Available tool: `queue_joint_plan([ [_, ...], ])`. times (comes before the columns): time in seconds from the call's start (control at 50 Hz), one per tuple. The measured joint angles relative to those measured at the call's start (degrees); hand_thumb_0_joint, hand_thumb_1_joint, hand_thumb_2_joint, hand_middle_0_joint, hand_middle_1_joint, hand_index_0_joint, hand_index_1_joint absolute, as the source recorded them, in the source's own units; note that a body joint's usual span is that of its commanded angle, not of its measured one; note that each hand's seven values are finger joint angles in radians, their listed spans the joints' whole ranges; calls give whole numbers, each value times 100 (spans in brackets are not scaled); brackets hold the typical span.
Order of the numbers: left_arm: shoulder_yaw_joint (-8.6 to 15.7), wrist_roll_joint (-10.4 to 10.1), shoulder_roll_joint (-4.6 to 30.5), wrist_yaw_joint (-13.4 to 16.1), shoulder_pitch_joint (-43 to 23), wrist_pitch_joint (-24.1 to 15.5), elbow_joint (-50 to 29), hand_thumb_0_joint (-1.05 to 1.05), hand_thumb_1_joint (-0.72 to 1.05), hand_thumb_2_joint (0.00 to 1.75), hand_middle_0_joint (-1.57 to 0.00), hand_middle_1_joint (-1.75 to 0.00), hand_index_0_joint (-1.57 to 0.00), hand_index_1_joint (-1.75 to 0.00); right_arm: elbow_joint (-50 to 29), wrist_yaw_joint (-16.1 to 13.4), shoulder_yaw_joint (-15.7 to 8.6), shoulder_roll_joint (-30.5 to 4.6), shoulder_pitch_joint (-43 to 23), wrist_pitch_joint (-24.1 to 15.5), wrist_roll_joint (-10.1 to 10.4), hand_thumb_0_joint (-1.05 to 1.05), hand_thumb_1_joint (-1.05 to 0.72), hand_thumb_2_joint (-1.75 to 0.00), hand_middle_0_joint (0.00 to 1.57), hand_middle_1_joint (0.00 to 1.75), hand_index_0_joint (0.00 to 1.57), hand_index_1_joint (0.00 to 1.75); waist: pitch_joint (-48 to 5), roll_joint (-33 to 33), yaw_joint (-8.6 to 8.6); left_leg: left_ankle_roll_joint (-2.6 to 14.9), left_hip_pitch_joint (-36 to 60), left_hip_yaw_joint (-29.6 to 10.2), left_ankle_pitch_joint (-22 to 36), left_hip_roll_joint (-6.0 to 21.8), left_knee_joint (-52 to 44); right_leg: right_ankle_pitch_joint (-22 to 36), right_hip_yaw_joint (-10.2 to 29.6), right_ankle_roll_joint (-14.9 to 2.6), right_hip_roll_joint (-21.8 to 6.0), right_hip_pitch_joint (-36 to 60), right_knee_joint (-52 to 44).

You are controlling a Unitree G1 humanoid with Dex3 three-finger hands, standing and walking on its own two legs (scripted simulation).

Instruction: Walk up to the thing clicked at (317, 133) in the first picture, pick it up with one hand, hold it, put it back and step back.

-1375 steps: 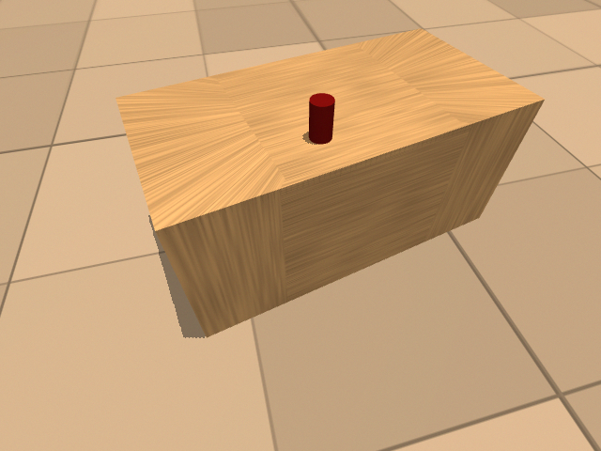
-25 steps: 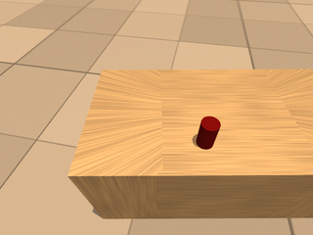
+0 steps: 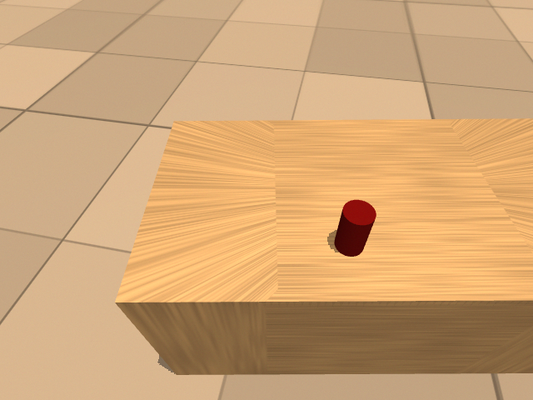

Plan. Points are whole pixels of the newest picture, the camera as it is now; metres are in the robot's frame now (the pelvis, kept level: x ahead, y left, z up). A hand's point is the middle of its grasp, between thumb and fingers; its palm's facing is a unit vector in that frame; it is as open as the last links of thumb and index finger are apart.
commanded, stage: step back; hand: right
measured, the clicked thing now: (353, 229) +0.48 -0.20 -0.12
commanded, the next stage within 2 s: none
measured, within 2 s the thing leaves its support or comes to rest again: neither
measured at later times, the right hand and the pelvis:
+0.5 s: hand out of the picture -0.04 -0.22 -0.15, palm faces -0.05 +0.90 -0.43, open 7.4 cm; pelvis -0.09 +0.05 -0.02, yaw +0 degrees
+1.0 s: hand out of the picture -0.11 -0.22 -0.17, palm faces -0.02 +0.92 -0.40, open 7.4 cm; pelvis -0.21 +0.05 -0.02, yaw -2 degrees
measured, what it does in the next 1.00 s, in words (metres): walks backwards: right foot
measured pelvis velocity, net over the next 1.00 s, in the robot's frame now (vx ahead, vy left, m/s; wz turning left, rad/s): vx -0.21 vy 0.05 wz -0.03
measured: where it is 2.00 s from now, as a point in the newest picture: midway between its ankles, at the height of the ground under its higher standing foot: outside the picture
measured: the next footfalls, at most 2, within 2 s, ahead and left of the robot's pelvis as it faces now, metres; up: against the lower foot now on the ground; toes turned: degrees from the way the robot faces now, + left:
right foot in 0.74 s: -0.13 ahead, -0.08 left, +0.00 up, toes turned -1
left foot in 1.08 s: -0.21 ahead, +0.17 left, +0.00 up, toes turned -3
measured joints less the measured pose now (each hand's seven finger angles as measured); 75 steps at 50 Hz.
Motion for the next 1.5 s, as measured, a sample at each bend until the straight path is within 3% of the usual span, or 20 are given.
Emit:
queue_joint_plan([
  [0.12,254,-71,83,10,-144,123,-415,1,90,90,-21,-30,-20,-30,-322,30,-138,-131,-187,138,90,1,-90,-90,20,30,21,30,389,40,7,61,-635,-37,-280,24,874,-147,-21,-38,20,-502,596],
  [0.18,306,-41,134,22,-257,206,-640,1,90,90,-21,-30,-20,-30,-514,17,-220,-253,-258,226,101,1,-90,-90,20,30,21,30,578,54,10,235,-1096,-85,-461,-52,1649,-221,-21,-39,-27,-769,937],
  [0.26,331,89,209,55,-370,287,-931,1,90,90,-21,-30,-20,-30,-790,35,-327,-362,-224,327,94,1,-90,-90,20,30,21,30,695,-69,2,439,-1561,-226,-1581,-342,3019,-290,82,6,-200,-1161,1372],
  [0.34,316,101,308,71,-522,377,-1194,1,90,90,-21,-30,-20,-30,-945,34,-380,-406,0,242,29,0,-90,-90,20,30,21,30,670,-174,-100,332,-1242,-194,-999,-283,2178,-415,100,167,-336,-1627,1909],
  [0.36,330,72,347,78,-596,409,-1255,1,90,90,-21,-30,-20,-30,-934,19,-403,-353,30,222,-39,0,-90,-90,20,30,21,30,745,-291,-84,287,-1247,-141,-1008,-358,2181,-576,259,80,-340,-1743,2155],
  [0.42,375,64,357,156,-655,469,-1325,1,91,90,-21,-30,-20,-30,-920,49,-351,-202,137,236,-111,0,-90,-90,20,30,21,30,850,-332,-119,346,-1316,-158,-946,-322,2205,-1958,916,-57,322,-2022,3511],
  [0.46,378,29,365,177,-588,477,-1342,1,91,90,-21,-30,-20,-30,-933,15,-308,-98,199,248,-142,1,-90,-90,20,30,21,30,824,-348,-126,365,-1287,-145,-751,-271,1946,-2091,1066,-81,653,-2142,4358],
  [0.52,386,10,331,152,-396,454,-1409,1,91,90,-21,-30,-20,-30,-1053,-62,-293,-35,232,232,-119,1,-90,-90,21,30,21,30,820,-297,-113,401,-1272,-85,-522,-196,1669,-2022,1005,10,787,-2063,4884],
  [0.64,407,27,286,103,-53,461,-1515,1,91,90,-21,-30,-20,-30,-1396,-128,-275,-37,88,178,-66,1,-90,-90,21,30,21,30,905,-194,-89,406,-1440,107,-340,-95,1675,-1979,843,157,506,-1382,3822],
  [0.74,439,55,248,45,115,382,-1511,1,91,90,-21,-30,-20,-30,-1550,-79,-248,-137,-43,240,-30,1,-90,-90,21,30,21,30,838,-103,-12,319,-1778,271,-375,-26,2098,-1307,482,-4,201,-621,1901],
  [0.78,444,109,121,36,151,336,-1464,1,91,90,-21,-30,-20,-30,-1504,-69,-268,-232,-129,296,20,1,-90,-90,21,30,21,30,851,184,-53,276,-1890,126,-371,122,2288,-1148,331,-26,349,-537,1710],
  [0.84,403,116,68,-25,283,324,-1553,1,91,90,-21,-30,-20,-30,-1419,-103,-288,-231,-121,378,67,1,-90,-90,21,30,21,30,728,119,25,228,-2173,-335,-1527,-366,3412,-1090,371,-84,200,-682,1810],
  [0.92,377,125,0,19,316,353,-1700,1,90,90,-21,-30,-21,-30,-1439,-113,-267,-331,3,316,125,1,-90,-90,20,30,21,30,623,90,107,147,-2240,-669,-1695,-778,4530,-807,416,-62,35,-834,1619],
  [1.02,371,163,64,73,131,349,-2012,1,90,90,-21,-30,-21,-31,-1457,-130,-273,-391,165,276,73,1,-90,-90,20,30,21,30,651,68,85,96,-1607,-478,-1799,-567,3426,-621,232,27,-76,-1169,1705],
  [1.1,384,79,268,66,-67,415,-2157,1,90,90,-21,-30,-21,-31,-1395,-108,-317,-235,173,185,-42,1,-90,-90,20,30,21,30,845,-292,95,285,-1069,-141,-891,-552,2000,-655,289,51,-274,-1534,2219],
  [1.16,427,63,287,116,-68,534,-2006,1,90,90,-21,-30,-20,-30,-1419,-18,-257,-131,195,170,-101,1,-90,-90,20,30,21,30,841,-287,30,375,-1207,-188,-784,-423,2049,-1917,821,-66,296,-1850,3468],
  [1.22,463,14,333,120,50,552,-1918,1,91,90,-21,-30,-20,-30,-1434,-49,-212,-37,208,161,-118,1,-90,-90,21,30,21,30,742,-302,40,354,-1242,-186,-482,-264,1728,-2009,1065,-93,703,-2059,4746],
  [1.28,508,34,355,104,230,517,-1898,1,91,90,-21,-30,-20,-30,-1523,-84,-234,-18,149,149,-106,1,-90,-90,21,30,21,30,717,-296,86,339,-1328,-127,-244,-134,1542,-1933,1084,47,755,-1956,5197],
  [1.4,530,69,394,50,461,548,-1792,1,91,90,-21,-30,-20,-30,-1820,-115,-269,-71,-60,118,-85,1,-90,-90,21,30,21,30,794,-261,126,264,-1669,34,63,80,1578,-1975,910,212,438,-1324,4161],
  [1.5,506,81,346,-60,570,457,-1692,1,91,90,-21,-30,-20,-30,-1936,-69,-273,-282,-183,239,-95,1,-90,-90,21,30,21,30,695,-89,168,79,-2190,98,210,256,1941,-1528,420,3,90,-503,2020],
])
